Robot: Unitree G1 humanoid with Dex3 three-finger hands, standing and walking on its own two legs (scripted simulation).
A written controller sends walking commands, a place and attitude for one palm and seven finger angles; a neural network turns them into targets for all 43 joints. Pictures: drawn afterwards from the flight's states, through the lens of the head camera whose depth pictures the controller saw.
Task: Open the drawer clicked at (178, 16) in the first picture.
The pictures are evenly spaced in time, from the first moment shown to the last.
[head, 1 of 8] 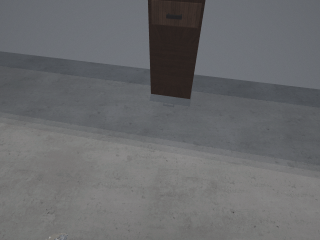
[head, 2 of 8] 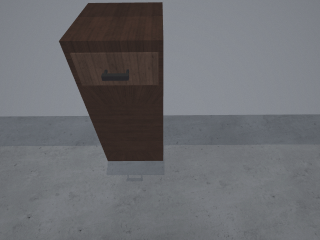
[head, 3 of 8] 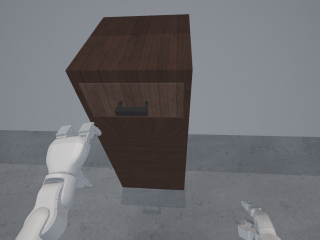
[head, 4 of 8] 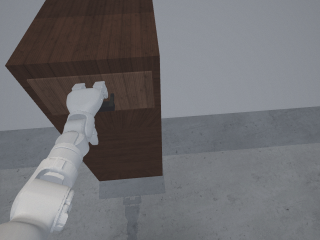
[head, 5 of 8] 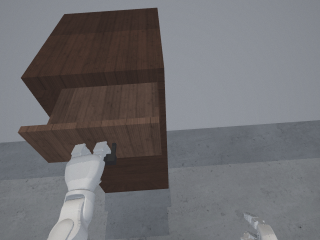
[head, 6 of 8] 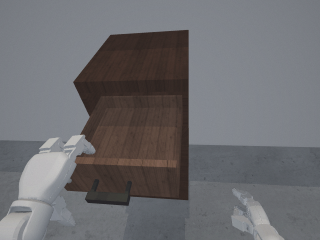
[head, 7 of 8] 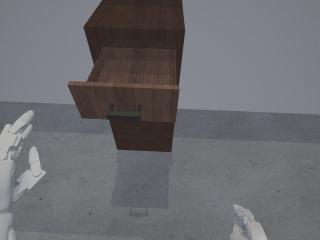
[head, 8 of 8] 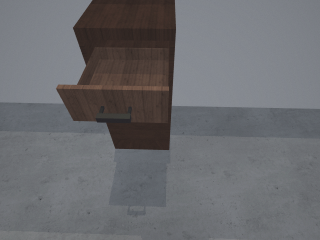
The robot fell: no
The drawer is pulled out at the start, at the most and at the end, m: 0.00 0.30 0.30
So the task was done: yes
